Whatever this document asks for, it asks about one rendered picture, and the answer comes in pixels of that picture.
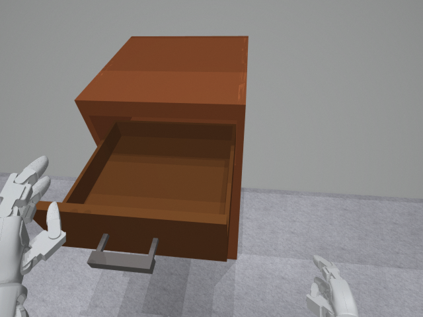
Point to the left robot hand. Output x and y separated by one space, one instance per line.
19 197

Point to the right robot hand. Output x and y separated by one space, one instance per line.
337 295

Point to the left robot forearm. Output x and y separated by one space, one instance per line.
12 297

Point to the cabinet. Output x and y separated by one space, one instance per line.
196 79

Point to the drawer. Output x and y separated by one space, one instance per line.
167 180

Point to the handle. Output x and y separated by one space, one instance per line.
123 262

